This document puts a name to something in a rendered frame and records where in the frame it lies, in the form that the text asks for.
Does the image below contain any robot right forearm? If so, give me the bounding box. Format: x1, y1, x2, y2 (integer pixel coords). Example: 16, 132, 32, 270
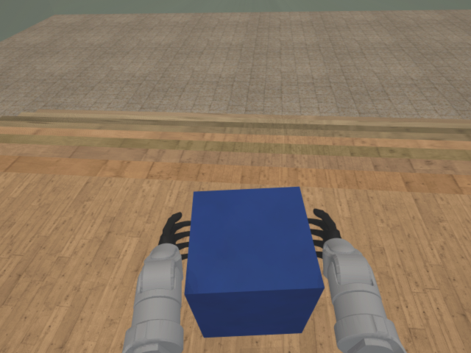
322, 238, 407, 353

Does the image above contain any robot left hand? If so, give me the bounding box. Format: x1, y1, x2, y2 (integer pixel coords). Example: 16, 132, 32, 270
158, 212, 191, 260

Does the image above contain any carton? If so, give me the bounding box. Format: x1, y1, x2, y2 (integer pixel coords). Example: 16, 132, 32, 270
185, 187, 325, 338

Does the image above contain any robot left forearm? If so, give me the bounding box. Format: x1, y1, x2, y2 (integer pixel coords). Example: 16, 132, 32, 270
122, 243, 183, 353

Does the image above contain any robot right hand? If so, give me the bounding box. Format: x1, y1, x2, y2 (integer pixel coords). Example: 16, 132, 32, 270
308, 209, 341, 258

